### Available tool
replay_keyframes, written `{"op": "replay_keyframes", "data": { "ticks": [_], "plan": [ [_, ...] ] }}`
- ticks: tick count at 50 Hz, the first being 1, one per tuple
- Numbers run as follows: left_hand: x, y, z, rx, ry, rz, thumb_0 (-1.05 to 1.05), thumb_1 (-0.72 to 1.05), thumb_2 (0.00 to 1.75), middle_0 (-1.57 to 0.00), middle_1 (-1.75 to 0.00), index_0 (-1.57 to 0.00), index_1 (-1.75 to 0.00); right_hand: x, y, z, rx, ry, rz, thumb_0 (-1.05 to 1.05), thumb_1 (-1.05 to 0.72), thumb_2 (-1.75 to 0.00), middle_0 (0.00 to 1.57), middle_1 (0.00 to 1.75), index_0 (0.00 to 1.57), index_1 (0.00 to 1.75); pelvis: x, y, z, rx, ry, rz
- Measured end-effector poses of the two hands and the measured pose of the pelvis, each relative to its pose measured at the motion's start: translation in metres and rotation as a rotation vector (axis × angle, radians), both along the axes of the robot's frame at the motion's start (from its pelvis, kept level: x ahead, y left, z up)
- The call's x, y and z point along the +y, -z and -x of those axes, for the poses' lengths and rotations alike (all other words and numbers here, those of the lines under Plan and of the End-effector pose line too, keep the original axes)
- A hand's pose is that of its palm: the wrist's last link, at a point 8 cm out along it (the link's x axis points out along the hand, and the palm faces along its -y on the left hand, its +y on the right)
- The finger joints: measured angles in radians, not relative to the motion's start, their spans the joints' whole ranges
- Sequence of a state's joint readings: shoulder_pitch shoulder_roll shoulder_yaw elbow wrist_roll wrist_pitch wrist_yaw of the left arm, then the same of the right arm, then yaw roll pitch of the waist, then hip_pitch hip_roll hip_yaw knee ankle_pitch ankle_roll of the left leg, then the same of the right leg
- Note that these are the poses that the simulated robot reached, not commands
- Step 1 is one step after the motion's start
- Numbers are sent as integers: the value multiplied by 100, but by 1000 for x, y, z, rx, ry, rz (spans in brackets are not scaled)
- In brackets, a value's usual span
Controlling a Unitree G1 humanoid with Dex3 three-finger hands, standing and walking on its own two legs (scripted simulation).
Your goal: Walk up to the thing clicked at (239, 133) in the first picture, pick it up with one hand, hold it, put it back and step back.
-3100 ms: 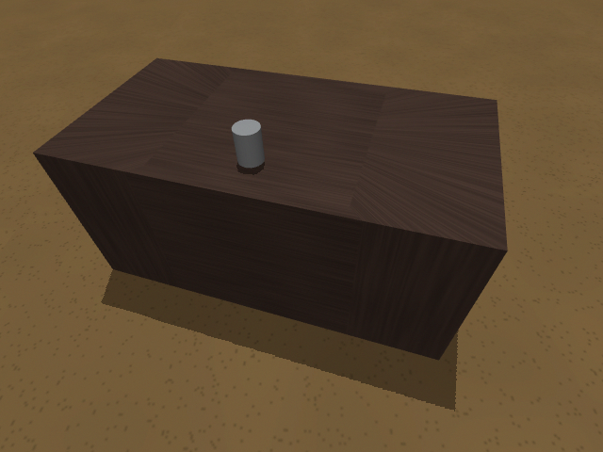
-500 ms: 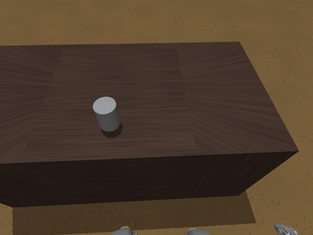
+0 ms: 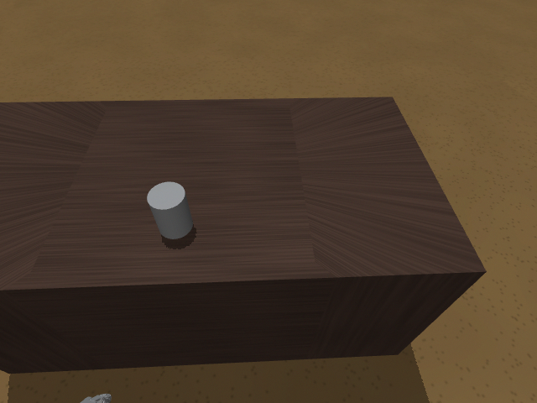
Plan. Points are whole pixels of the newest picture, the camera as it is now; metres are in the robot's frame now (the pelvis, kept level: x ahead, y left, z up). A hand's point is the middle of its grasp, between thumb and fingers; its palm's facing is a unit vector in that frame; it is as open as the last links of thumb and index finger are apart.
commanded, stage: walk up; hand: left
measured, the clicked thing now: (171, 211) +0.54 +0.23 -0.10
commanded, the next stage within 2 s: stand in 1.54 s
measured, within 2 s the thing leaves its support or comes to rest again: neither
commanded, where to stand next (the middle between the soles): +0.09 +0.00 m, yaw +2 degrees
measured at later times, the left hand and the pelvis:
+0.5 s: hand out of the picture +0.08 +0.26 -0.14, palm faces +0.06 -0.93 -0.35, open 7.4 cm; pelvis +0.01 -0.01 +0.01, yaw +3 degrees
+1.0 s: hand out of the picture +0.10 +0.26 -0.13, palm faces +0.08 -0.94 -0.34, open 7.4 cm; pelvis +0.02 +0.00 +0.02, yaw +5 degrees
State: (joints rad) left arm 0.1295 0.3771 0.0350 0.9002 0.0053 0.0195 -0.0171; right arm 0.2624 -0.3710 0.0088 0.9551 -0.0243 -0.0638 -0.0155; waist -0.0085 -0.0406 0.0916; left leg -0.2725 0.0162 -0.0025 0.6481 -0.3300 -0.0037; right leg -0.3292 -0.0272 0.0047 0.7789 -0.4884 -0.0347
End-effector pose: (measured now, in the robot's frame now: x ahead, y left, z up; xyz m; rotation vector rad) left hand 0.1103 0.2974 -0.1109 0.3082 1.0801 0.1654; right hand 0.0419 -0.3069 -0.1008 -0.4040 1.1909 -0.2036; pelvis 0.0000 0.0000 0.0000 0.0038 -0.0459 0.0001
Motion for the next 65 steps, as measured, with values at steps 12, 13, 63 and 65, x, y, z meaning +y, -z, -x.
{"op": "replay_keyframes", "data": {
  "ticks": [12, 13, 63, 65],
  "plan": [
    [-8, -10, 41, 61, -59, -41, 1, 90, 90, -21, -30, -20, -30, -21, 8, -27, -23, -9, -36, 0, -90, -90, 20, 30, 21, 30, -14, -3, 6, -12, -32, -1],
    [-6, -11, 43, 67, -68, -41, 1, 90, 90, -21, -30, -20, -30, -20, 9, -27, -15, -14, -41, 0, -90, -90, 20, 30, 21, 30, -14, -4, 6, -9, -34, -1],
    [9, -16, 34, 120, -164, -21, 1, 91, 90, -20, -30, -20, -30, 19, -3, -92, 24, -73, -74, 0, -90, -90, 20, 30, 21, 30, -3, -21, -24, 10, -98, 11],
    [8, -16, 35, 119, -166, -21, 1, 91, 90, -20, -30, -20, -30, 18, -2, -92, 27, -73, -74, 0, -90, -90, 20, 30, 21, 30, -4, -21, -24, 9, -101, 11]
  ]
}}
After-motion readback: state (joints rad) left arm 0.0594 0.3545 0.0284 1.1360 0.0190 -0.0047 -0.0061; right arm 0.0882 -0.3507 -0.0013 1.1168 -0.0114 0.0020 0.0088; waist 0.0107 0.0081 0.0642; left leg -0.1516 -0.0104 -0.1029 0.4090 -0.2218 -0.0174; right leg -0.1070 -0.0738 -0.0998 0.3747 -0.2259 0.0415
